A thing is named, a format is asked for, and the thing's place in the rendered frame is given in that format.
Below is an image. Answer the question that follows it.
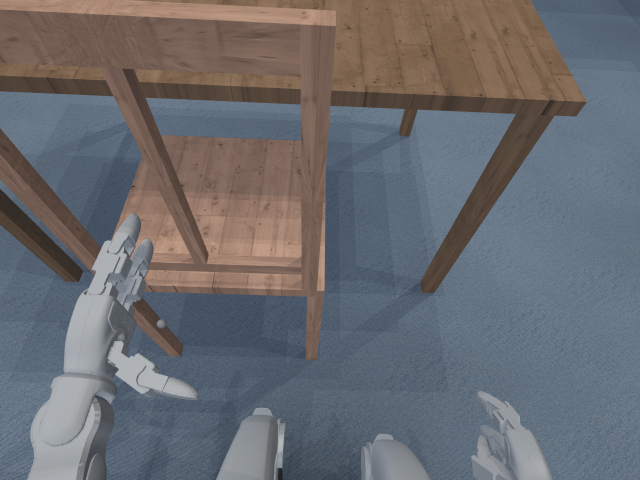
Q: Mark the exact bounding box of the left robot thigh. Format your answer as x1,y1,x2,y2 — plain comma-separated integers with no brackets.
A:
216,415,286,480

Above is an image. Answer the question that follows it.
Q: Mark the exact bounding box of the left robot hand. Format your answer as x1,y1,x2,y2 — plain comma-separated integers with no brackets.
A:
63,213,199,400

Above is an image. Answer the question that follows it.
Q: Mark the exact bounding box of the right robot thigh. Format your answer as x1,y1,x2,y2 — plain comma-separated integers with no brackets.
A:
361,439,431,480

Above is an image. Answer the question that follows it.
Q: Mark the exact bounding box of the left robot forearm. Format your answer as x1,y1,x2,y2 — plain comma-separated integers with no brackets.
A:
27,373,118,480

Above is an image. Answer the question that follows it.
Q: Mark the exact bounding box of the chair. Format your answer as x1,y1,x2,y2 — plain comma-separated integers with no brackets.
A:
0,0,336,360

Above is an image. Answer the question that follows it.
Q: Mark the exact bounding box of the robot thigh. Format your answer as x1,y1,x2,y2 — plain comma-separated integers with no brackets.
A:
216,415,286,480
361,439,431,480

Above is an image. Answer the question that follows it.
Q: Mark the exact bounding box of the right robot hand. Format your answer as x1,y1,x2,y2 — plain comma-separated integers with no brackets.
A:
471,391,552,480

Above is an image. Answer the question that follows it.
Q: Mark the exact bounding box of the table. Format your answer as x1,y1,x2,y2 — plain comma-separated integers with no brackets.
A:
0,0,587,293

